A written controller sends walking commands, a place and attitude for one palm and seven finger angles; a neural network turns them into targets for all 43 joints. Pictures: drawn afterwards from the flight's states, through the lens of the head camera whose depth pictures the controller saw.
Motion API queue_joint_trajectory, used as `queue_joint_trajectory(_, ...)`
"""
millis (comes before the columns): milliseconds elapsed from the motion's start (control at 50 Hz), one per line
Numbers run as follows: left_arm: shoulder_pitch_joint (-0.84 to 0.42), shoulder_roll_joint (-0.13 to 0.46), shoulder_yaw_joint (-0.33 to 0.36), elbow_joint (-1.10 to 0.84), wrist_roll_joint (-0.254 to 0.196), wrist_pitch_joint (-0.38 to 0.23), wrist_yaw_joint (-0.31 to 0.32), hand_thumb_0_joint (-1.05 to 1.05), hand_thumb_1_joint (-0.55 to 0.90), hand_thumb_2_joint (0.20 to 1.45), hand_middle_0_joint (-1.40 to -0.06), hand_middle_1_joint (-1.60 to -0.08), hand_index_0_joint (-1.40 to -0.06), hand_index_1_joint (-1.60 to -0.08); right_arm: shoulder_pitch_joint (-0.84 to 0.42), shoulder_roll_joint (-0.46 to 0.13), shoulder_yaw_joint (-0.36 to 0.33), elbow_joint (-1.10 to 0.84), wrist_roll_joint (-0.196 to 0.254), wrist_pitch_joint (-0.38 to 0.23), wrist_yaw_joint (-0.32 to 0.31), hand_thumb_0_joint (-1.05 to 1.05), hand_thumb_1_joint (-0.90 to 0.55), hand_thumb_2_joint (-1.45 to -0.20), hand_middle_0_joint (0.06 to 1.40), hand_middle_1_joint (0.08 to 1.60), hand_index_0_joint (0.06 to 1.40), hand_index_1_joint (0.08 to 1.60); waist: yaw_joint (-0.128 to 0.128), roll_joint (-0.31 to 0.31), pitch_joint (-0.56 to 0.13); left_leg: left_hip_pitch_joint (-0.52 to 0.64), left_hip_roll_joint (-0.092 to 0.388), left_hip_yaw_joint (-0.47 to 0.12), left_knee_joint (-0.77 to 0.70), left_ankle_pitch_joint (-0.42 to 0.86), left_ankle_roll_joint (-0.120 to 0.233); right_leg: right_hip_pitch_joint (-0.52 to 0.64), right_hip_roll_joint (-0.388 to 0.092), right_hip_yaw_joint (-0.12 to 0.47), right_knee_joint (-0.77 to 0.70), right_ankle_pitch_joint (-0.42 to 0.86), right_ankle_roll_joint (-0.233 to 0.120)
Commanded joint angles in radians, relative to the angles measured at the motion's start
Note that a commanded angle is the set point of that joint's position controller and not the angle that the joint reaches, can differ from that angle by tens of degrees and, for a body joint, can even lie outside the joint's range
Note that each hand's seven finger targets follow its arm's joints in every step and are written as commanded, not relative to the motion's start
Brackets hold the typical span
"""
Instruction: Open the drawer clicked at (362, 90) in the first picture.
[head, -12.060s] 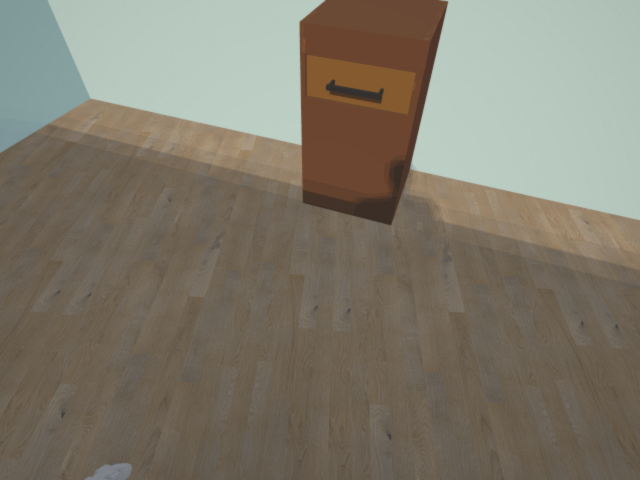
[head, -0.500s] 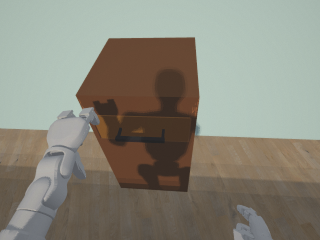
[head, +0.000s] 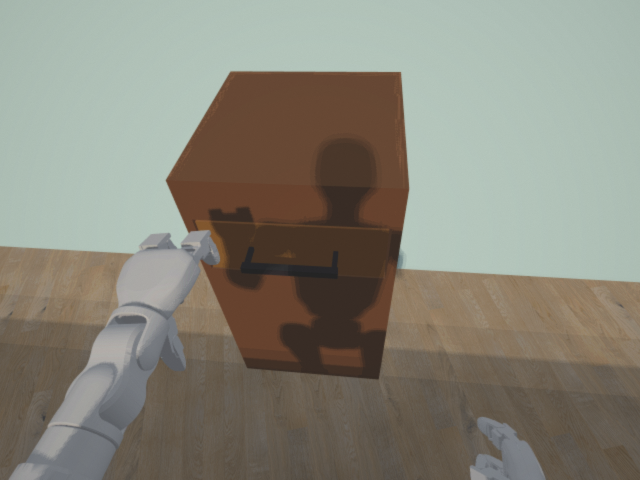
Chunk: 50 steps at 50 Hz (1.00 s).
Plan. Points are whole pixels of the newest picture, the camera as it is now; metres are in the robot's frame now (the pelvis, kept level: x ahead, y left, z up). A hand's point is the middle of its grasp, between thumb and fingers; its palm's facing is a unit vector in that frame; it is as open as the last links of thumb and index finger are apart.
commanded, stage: move the hooked fingers above the handle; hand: left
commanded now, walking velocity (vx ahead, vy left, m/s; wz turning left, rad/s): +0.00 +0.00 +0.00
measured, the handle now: (290, 262) +0.54 +0.14 -0.14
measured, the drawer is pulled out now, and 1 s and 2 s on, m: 0.00 0.00 0.00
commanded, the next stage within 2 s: none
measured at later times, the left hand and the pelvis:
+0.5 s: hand (249, 283) +0.38 +0.16 +0.00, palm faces -0.05 -0.09 -1.00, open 13.8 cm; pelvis +0.02 -0.02 -0.01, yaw -1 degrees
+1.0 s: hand (278, 273) +0.44 +0.13 -0.04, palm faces +0.00 -0.06 -1.00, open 13.8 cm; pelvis +0.02 -0.03 -0.04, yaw +0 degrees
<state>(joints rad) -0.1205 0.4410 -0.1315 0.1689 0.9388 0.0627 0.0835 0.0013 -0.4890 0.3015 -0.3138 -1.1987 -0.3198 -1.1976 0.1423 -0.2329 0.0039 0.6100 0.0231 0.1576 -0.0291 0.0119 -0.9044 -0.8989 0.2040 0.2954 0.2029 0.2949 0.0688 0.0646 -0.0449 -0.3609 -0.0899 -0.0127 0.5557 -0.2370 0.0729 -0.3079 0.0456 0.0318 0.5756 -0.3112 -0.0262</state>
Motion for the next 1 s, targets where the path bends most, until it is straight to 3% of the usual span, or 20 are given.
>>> queue_joint_trajectory(0, -0.463, 0.169, 0.092, -0.148, 0.048, -0.095, 0.068, 0.000, -0.500, 0.300, -0.300, -1.200, -0.300, -1.200, -0.092, -0.113, -0.039, -0.129, -0.012, -0.052, -0.016, 0.000, -0.900, -0.900, 0.200, 0.300, 0.200, 0.300, -0.034, -0.026, -0.154, 0.147, 0.057, -0.061, -0.071, 0.009, -0.037, -0.113, -0.003, -0.010, -0.080, 0.012, -0.030)
queue_joint_trajectory(20, -0.499, 0.197, 0.118, -0.152, 0.059, -0.111, 0.091, 0.000, -0.500, 0.300, -0.300, -1.200, -0.300, -1.200, -0.086, -0.117, -0.042, -0.125, -0.017, -0.056, -0.018, 0.000, -0.900, -0.900, 0.200, 0.300, 0.200, 0.300, -0.029, -0.002, -0.180, 0.143, 0.055, -0.064, -0.068, 0.006, -0.041, -0.112, 0.000, -0.009, -0.069, 0.009, -0.033)
queue_joint_trajectory(80, -0.538, 0.184, 0.129, -0.117, 0.076, -0.138, 0.159, 0.000, -0.500, 0.300, -0.300, -1.200, -0.300, -1.200, -0.062, -0.109, -0.054, -0.115, -0.020, -0.066, -0.017, 0.000, -0.900, -0.900, 0.200, 0.300, 0.200, 0.300, -0.017, 0.069, -0.277, 0.170, 0.054, -0.065, -0.029, 0.080, -0.054, -0.130, 0.005, -0.013, -0.027, 0.053, -0.043)
queue_joint_trajectory(120, -0.522, 0.192, 0.155, -0.045, 0.085, -0.118, 0.197, 0.000, -0.500, 0.300, -0.300, -1.200, -0.300, -1.200, -0.050, -0.114, -0.059, -0.103, -0.021, -0.061, -0.012, 0.000, -0.900, -0.900, 0.200, 0.300, 0.200, 0.300, -0.015, 0.043, -0.309, 0.150, 0.054, -0.064, -0.007, 0.115, -0.062, -0.136, 0.013, -0.019, -0.008, 0.071, -0.043)
queue_joint_trajectory(140, -0.506, 0.141, 0.119, -0.010, 0.080, -0.100, 0.210, 0.000, -0.500, 0.300, -0.300, -1.200, -0.300, -1.200, -0.047, -0.108, -0.060, -0.107, -0.017, -0.059, -0.009, 0.000, -0.900, -0.900, 0.200, 0.300, 0.200, 0.300, -0.020, 0.019, -0.304, 0.133, 0.055, -0.054, 0.003, 0.120, -0.057, -0.139, 0.010, -0.022, -0.003, 0.077, -0.041)
queue_joint_trajectory(180, -0.515, 0.116, 0.099, 0.062, 0.080, -0.058, 0.228, 0.000, -0.500, 0.300, -0.300, -1.200, -0.300, -1.200, -0.039, -0.116, -0.064, -0.099, -0.014, -0.052, -0.005, 0.000, -0.900, -0.900, 0.200, 0.300, 0.200, 0.300, -0.029, -0.034, -0.311, 0.095, 0.057, -0.042, 0.018, 0.126, -0.052, -0.144, 0.010, -0.019, 0.007, 0.095, -0.038)
queue_joint_trajectory(280, -0.474, 0.065, 0.035, 0.138, 0.084, 0.035, 0.204, 0.000, -0.500, 0.300, -0.300, -1.200, -0.300, -1.200, -0.020, -0.132, -0.070, -0.114, -0.005, -0.027, -0.002, 0.000, -0.900, -0.900, 0.200, 0.300, 0.200, 0.300, -0.040, -0.122, -0.352, 0.049, 0.051, -0.014, 0.045, 0.190, -0.036, -0.079, 0.003, 0.007, 0.015, 0.207, -0.028)
queue_joint_trajectory(380, -0.520, 0.056, 0.024, 0.086, 0.081, -0.012, 0.187, 0.000, -0.500, 0.300, -0.300, -1.200, -0.300, -1.200, 0.005, -0.129, -0.080, -0.117, -0.013, -0.024, -0.009, 0.000, -0.900, -0.900, 0.200, 0.300, 0.200, 0.300, -0.058, -0.100, -0.368, 0.053, 0.049, -0.014, 0.079, 0.239, -0.023, -0.083, -0.002, 0.021, 0.031, 0.283, -0.024)
queue_joint_trajectory(460, -0.554, 0.126, 0.112, 0.097, 0.116, -0.074, 0.256, 0.000, -0.500, 0.300, -0.300, -1.200, -0.300, -1.200, 0.029, -0.121, -0.086, -0.099, -0.020, -0.027, -0.015, 0.000, -0.900, -0.900, 0.200, 0.300, 0.200, 0.300, -0.048, -0.055, -0.383, 0.018, 0.044, -0.011, 0.113, 0.264, -0.025, -0.106, 0.002, 0.032, 0.069, 0.315, -0.030)
queue_joint_trajectory(540, -0.523, 0.096, 0.125, 0.162, 0.141, -0.064, 0.345, 0.000, -0.500, 0.300, -0.300, -1.200, -0.300, -1.200, 0.041, -0.113, -0.096, -0.083, -0.026, -0.030, -0.001, 0.000, -0.900, -0.900, 0.200, 0.300, 0.200, 0.300, -0.043, -0.008, -0.431, -0.002, 0.040, -0.002, 0.157, 0.307, -0.033, -0.134, 0.008, 0.029, 0.113, 0.353, -0.036)
queue_joint_trajectory(560, -0.530, 0.117, 0.146, 0.203, 0.146, -0.045, 0.362, 0.000, -0.500, 0.300, -0.300, -1.200, -0.300, -1.200, 0.044, -0.117, -0.096, -0.076, -0.026, -0.027, 0.001, 0.000, -0.900, -0.900, 0.200, 0.300, 0.200, 0.300, -0.047, -0.041, -0.419, -0.028, 0.040, 0.000, 0.166, 0.302, -0.034, -0.137, 0.011, 0.035, 0.120, 0.368, -0.036)
queue_joint_trajectory(620, -0.525, 0.049, 0.088, 0.270, 0.137, 0.023, 0.378, 0.000, -0.500, 0.300, -0.300, -1.200, -0.300, -1.200, 0.049, -0.121, -0.101, -0.075, -0.021, -0.024, 0.011, 0.000, -0.900, -0.900, 0.200, 0.300, 0.200, 0.300, -0.061, -0.083, -0.440, -0.070, 0.033, 0.014, 0.174, 0.289, -0.032, -0.106, 0.007, 0.041, 0.119, 0.423, -0.028)
queue_joint_trajectory(660, -0.531, 0.056, 0.077, 0.333, 0.125, 0.067, 0.359, 0.000, -0.500, 0.300, -0.300, -1.200, -0.300, -1.200, 0.054, -0.130, -0.099, -0.073, -0.012, -0.018, 0.007, 0.000, -0.900, -0.900, 0.200, 0.300, 0.200, 0.300, -0.078, -0.143, -0.411, -0.103, 0.030, 0.023, 0.169, 0.244, -0.025, -0.083, -0.002, 0.054, 0.099, 0.459, -0.012)
queue_joint_trajectory(700, -0.577, 0.006, 0.013, 0.350, 0.109, 0.088, 0.323, 0.000, -0.500, 0.300, -0.300, -1.200, -0.300, -1.200, 0.054, -0.131, -0.098, -0.076, -0.006, -0.013, -0.001, 0.000, -0.900, -0.900, 0.200, 0.300, 0.200, 0.300, -0.106, -0.171, -0.404, -0.112, 0.027, 0.025, 0.168, 0.219, -0.019, -0.075, -0.011, 0.057, 0.087, 0.485, 0.001)
queue_joint_trajectory(740, -0.657, -0.012, -0.023, 0.369, 0.101, 0.069, 0.284, 0.000, -0.500, 0.300, -0.300, -1.200, -0.300, -1.200, 0.066, -0.134, -0.098, -0.071, -0.005, -0.015, -0.014, 0.000, -0.900, -0.900, 0.200, 0.300, 0.200, 0.300, -0.134, -0.182, -0.383, -0.119, 0.028, 0.023, 0.175, 0.193, -0.013, -0.094, -0.019, 0.063, 0.081, 0.483, 0.009)
queue_joint_trajectory(760, -0.702, 0.015, -0.006, 0.374, 0.104, 0.043, 0.271, 0.000, -0.500, 0.300, -0.300, -1.200, -0.300, -1.200, 0.073, -0.132, -0.097, -0.061, -0.008, -0.018, -0.021, 0.000, -0.900, -0.900, 0.200, 0.300, 0.200, 0.300, -0.137, -0.176, -0.401, -0.121, 0.028, 0.020, 0.183, 0.184, -0.012, -0.101, -0.024, 0.065, 0.088, 0.476, 0.012)
queue_joint_trajectory(840, -0.760, 0.047, 0.035, 0.344, 0.128, -0.098, 0.275, 0.000, -0.500, 0.300, -0.300, -1.200, -0.300, -1.200, 0.105, -0.112, -0.104, -0.045, -0.028, -0.036, -0.032, 0.000, -0.900, -0.900, 0.200, 0.300, 0.200, 0.300, -0.119, -0.041, -0.491, -0.109, 0.026, 0.011, 0.240, 0.218, -0.013, -0.147, -0.028, 0.070, 0.147, 0.484, -0.002)
queue_joint_trajectory(880, -0.789, 0.064, 0.062, 0.381, 0.158, -0.141, 0.315, 0.000, -0.500, 0.300, -0.300, -1.200, -0.300, -1.200, 0.120, -0.104, -0.104, -0.028, -0.033, -0.043, -0.029, 0.000, -0.900, -0.900, 0.200, 0.300, 0.200, 0.300, -0.126, -0.019, -0.480, -0.150, 0.029, 0.003, 0.276, 0.193, -0.017, -0.223, -0.022, 0.066, 0.176, 0.427, -0.007)
queue_joint_trajectory(920, -0.790, 0.096, 0.114, 0.428, 0.186, -0.146, 0.378, 0.000, -0.500, 0.300, -0.300, -1.200, -0.300, -1.200, 0.131, -0.103, -0.106, -0.015, -0.041, -0.045, -0.017, 0.000, -0.900, -0.900, 0.200, 0.300, 0.200, 0.300, -0.113, -0.007, -0.508, -0.197, 0.030, -0.002, 0.310, 0.202, -0.024, -0.266, -0.011, 0.053, 0.219, 0.395, -0.018)
queue_joint_trajectory(980, -0.803, 0.055, 0.109, 0.544, 0.196, -0.081, 0.468, 0.000, -0.500, 0.300, -0.300, -1.200, -0.300, -1.200, 0.143, -0.104, -0.111, -0.015, -0.047, -0.048, 0.004, 0.000, -0.900, -0.900, 0.200, 0.300, 0.200, 0.300, -0.126, -0.030, -0.491, -0.260, 0.032, 0.004, 0.341, 0.174, -0.028, -0.341, 0.003, 0.029, 0.244, 0.324, -0.021)
